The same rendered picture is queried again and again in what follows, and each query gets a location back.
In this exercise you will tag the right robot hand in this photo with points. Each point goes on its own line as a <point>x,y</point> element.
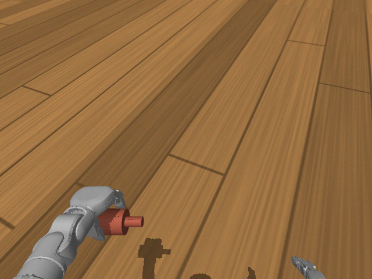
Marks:
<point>307,268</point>

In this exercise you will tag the bottle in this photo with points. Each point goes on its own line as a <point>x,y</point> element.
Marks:
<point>117,221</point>

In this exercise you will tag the left robot arm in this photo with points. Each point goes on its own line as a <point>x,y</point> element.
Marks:
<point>56,250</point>

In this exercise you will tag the left robot hand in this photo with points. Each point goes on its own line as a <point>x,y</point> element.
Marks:
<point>98,199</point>

